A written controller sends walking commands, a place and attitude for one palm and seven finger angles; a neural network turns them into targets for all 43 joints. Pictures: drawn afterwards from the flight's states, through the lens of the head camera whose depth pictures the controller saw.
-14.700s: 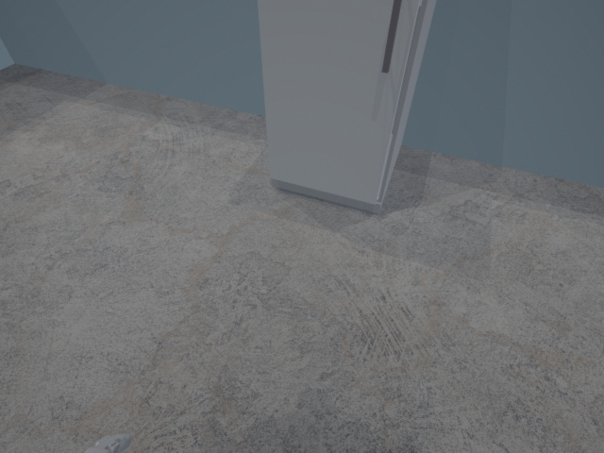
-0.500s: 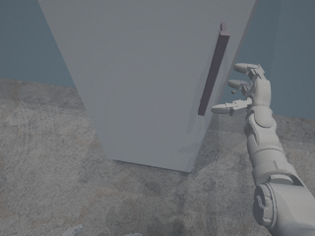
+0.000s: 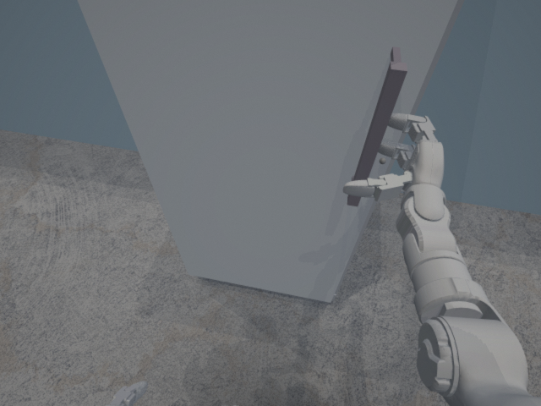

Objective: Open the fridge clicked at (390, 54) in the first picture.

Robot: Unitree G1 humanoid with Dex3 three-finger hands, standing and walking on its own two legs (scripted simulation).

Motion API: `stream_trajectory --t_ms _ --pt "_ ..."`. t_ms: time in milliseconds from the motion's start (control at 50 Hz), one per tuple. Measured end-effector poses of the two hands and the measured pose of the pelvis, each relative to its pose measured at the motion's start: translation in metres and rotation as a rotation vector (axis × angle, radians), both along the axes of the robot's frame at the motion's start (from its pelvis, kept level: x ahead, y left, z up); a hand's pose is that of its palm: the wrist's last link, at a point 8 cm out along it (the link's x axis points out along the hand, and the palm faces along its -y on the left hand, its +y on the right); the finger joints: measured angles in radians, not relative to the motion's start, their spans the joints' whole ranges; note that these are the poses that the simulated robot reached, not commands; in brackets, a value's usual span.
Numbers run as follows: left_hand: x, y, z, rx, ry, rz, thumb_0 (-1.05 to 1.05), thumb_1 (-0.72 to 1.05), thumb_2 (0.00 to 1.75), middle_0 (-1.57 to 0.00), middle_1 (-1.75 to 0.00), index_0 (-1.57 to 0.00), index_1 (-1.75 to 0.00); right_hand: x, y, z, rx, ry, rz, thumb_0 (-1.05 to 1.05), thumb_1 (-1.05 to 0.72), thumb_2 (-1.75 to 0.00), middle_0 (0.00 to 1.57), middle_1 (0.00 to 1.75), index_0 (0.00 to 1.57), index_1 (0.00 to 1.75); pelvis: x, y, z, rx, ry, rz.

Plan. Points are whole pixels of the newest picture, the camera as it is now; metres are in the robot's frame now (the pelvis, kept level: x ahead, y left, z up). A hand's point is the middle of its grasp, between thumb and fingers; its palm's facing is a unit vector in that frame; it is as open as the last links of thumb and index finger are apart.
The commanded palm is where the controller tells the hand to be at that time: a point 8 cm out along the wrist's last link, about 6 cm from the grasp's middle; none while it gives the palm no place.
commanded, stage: feel for the door with the fingertips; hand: right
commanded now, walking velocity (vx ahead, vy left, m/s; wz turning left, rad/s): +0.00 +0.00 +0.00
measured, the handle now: (371, 138) +0.52 -0.07 +0.12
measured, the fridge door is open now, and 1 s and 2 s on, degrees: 0 0 0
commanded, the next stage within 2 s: slide the fingers in behind the handle in 0.52 s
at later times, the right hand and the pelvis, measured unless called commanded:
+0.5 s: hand (378, 150) +0.48 -0.08 +0.13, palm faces +0.06 +1.00 -0.01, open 13.9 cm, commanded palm +0.46 -0.14 +0.13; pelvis +0.00 -0.01 +0.00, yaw +0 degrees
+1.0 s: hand (383, 163) +0.46 -0.09 +0.13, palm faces +0.06 +1.00 -0.01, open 14.0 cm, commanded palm +0.43 -0.14 +0.13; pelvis -0.01 +0.00 +0.00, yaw +0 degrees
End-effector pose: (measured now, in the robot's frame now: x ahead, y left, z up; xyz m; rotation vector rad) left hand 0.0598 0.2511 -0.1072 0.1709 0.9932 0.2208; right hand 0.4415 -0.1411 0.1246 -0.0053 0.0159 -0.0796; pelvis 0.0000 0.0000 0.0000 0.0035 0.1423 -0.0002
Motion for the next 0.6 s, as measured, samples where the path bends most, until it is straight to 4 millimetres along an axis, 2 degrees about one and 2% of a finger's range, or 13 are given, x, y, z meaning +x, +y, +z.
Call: stream_trajectory --t_ms 220,420,600 --pt "-0.004 0.002 -0.002 0.01 0.041 -0.009 0.01 0.9 0.9 -0.2 -0.3 -0.2 -0.3 0.012 -0.012 0.005 -0.004 0.009 0.012 -0.01 0.5 -0.3 0.3 1.2 0.3 1.2 0.002 -0.002 -0.001 0.005 0.017 -0.014" --pt "-0.019 -0.001 -0.006 0.005 0.077 0.007 0.01 0.9 0.9 -0.2 -0.3 -0.2 -0.3 0.016 0.005 0.005 0.004 -0.01 0.037 -0.01 0.5 -0.3 0.3 1.2 0.3 1.2 0.003 -0.006 -0.003 0.007 0.026 -0.012" --pt "-0.033 -0.005 -0.01 -0.011 0.094 0.015 0.01 0.9 0.9 -0.2 -0.3 -0.2 -0.3 0.017 0.006 0.006 -0.01 -0.006 0.011 -0.01 0.5 -0.3 0.32 1.21 0.33 1.22 -0.002 -0.005 -0.005 0.004 0.028 -0.005"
